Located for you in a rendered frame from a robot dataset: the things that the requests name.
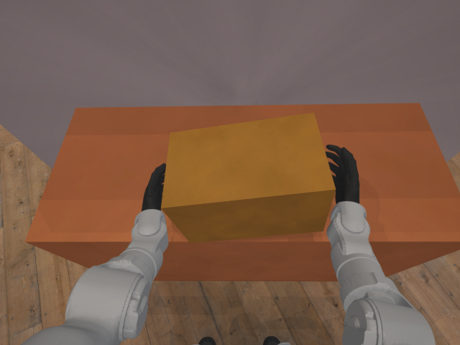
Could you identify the carton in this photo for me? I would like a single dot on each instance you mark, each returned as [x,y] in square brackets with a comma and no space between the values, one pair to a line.
[252,179]

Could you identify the robot right hand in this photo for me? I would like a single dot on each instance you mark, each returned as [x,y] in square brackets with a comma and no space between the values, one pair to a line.
[346,180]

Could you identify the robot left forearm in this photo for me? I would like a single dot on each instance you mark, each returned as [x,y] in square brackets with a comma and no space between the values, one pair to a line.
[144,254]

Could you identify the robot left hand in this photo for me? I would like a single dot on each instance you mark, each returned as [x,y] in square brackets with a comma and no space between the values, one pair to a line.
[153,193]

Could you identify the robot left upper arm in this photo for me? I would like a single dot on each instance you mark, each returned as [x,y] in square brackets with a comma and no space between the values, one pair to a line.
[108,306]

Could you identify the robot right upper arm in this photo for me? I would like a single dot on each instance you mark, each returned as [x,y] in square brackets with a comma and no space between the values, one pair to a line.
[374,322]

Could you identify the robot right forearm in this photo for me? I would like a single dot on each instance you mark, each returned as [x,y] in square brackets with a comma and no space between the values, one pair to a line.
[357,269]

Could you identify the pedestal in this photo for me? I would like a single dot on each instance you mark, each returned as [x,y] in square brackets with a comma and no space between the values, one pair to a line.
[97,184]

